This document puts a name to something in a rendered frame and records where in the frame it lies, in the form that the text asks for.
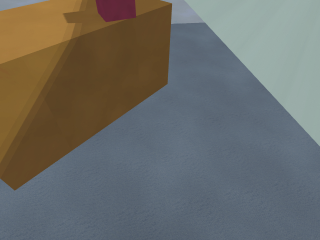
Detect pedestal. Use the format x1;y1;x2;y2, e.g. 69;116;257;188
0;0;172;190

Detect carton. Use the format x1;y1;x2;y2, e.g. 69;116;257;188
95;0;136;22

